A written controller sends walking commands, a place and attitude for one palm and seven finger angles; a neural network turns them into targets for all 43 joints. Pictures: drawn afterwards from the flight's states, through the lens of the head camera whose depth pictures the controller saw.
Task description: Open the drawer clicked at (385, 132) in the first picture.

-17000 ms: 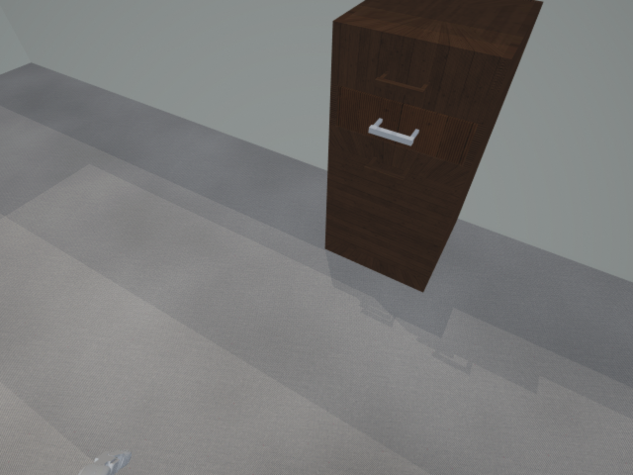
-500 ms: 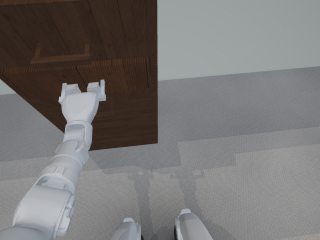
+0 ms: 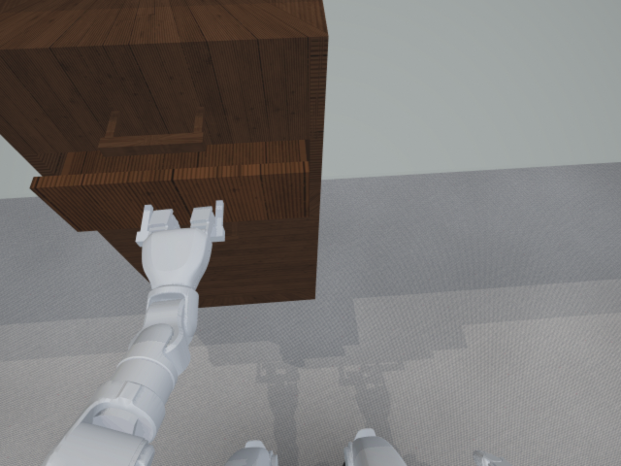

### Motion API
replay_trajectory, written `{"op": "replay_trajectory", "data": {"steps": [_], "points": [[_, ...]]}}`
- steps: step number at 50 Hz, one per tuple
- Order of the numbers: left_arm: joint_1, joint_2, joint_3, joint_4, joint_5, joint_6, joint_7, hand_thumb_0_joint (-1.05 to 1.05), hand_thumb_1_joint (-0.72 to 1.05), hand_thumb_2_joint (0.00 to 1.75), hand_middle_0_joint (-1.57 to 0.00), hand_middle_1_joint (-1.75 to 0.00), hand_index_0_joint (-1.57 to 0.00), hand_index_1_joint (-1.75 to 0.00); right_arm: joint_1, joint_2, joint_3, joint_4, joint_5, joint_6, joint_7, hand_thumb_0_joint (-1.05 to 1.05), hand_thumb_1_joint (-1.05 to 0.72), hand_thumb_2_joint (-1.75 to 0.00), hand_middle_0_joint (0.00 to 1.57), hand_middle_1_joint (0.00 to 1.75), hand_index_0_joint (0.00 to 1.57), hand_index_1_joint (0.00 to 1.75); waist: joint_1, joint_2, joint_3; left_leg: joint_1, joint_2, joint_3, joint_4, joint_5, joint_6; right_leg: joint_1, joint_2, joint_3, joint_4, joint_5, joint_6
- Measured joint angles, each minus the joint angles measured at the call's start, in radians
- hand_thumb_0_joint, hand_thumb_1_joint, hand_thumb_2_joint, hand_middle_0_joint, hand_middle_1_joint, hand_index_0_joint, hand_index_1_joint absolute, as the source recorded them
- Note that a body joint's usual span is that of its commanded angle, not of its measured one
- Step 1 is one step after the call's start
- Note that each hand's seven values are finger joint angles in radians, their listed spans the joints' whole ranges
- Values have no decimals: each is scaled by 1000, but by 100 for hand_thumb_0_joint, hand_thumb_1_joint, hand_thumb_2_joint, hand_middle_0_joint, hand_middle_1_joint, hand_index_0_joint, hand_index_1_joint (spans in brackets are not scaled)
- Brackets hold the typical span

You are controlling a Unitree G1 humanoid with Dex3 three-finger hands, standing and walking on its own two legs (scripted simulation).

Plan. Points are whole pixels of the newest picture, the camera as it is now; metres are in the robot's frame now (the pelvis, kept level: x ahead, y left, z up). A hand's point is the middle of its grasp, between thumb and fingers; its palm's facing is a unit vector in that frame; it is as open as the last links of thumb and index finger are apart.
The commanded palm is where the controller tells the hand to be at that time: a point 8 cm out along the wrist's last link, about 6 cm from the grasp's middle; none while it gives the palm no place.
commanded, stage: pull the drawer open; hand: left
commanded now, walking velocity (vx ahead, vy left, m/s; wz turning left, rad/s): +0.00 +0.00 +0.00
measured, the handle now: (182, 223) +0.46 +0.19 -0.04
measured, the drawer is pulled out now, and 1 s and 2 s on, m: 0.06 0.16 0.26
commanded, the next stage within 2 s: none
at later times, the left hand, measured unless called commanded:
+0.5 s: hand (187, 303) +0.34 +0.17 -0.06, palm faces -0.03 -0.05 -1.00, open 5.7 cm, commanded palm +0.30 +0.18 -0.01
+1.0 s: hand (185, 338) +0.29 +0.17 -0.06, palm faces -0.04 -0.05 -1.00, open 5.7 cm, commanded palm +0.25 +0.18 -0.01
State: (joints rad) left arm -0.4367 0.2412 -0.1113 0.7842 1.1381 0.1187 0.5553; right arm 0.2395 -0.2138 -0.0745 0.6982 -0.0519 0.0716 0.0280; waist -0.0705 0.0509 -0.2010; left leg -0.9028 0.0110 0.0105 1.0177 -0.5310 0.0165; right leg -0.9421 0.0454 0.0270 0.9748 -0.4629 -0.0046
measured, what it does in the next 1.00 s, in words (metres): stands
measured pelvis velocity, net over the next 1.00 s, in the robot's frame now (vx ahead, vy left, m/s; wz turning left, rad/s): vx -0.02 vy -0.01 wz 0.00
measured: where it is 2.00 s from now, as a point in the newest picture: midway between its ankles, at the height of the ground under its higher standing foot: outside the picture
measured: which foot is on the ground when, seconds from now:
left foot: down 0.00-1.00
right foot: down 0.00-1.00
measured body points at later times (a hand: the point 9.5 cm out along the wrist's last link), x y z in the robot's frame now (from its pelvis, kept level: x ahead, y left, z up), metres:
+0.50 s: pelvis -0.01 +0.00 +0.00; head +0.08 -0.01 +0.44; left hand +0.34 +0.17 -0.01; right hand +0.09 -0.26 -0.13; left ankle -0.05 +0.11 -0.67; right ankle -0.01 -0.12 -0.67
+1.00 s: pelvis -0.02 -0.01 +0.00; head +0.06 -0.03 +0.44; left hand +0.29 +0.17 -0.01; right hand +0.11 -0.26 -0.13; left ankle -0.05 +0.11 -0.67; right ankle -0.01 -0.12 -0.67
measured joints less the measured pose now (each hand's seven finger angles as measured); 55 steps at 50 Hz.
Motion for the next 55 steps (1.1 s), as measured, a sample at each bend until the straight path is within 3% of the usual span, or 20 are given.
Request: {"op": "replay_trajectory", "data": {"steps": [21,40,55], "points": [[144,-15,-13,-110,9,5,6,1,79,81,-28,-131,-34,-126,-21,1,8,-14,7,-9,-16,1,-90,-90,20,30,20,30,8,-8,2,36,1,11,-15,3,-1,23,3,12,2,14,0],[213,-44,-47,-144,11,24,31,1,78,83,-28,-129,-35,-128,-47,7,15,-12,11,-22,-24,1,-90,-90,20,30,20,30,35,-10,5,44,-5,5,5,11,-8,27,-4,6,33,14,-8],[372,-40,-54,-277,22,5,37,1,78,82,-28,-129,-35,-127,-73,-1,16,-35,9,-29,-24,1,-90,-90,20,30,20,30,46,-16,1,71,-3,9,-1,4,-16,46,-1,9,43,2,-15]]}}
